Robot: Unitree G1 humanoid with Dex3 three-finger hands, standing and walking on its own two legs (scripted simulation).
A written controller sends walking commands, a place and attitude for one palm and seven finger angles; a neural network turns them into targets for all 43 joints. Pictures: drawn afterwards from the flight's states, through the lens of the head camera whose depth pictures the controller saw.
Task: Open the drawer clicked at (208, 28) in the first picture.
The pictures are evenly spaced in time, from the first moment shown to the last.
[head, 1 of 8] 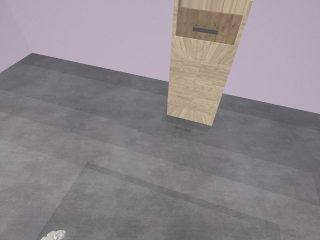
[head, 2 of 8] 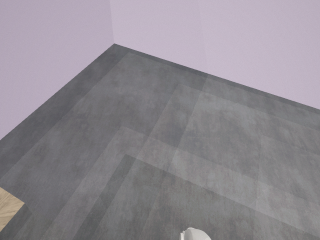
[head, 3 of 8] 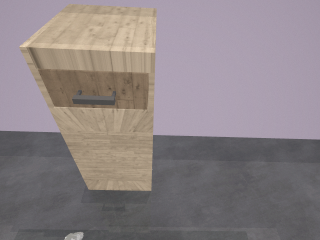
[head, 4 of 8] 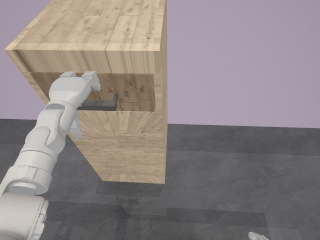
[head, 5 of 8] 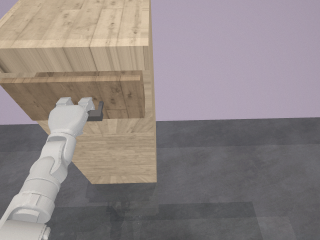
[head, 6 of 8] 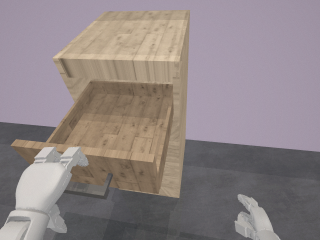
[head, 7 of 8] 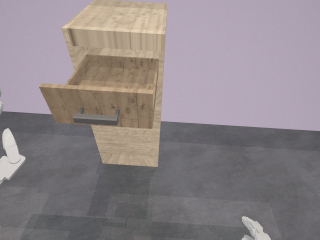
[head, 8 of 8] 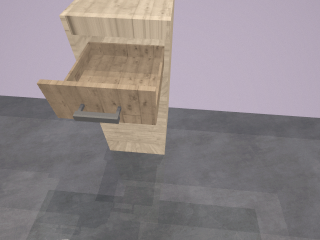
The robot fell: no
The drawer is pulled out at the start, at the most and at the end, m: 0.00 0.30 0.29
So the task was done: yes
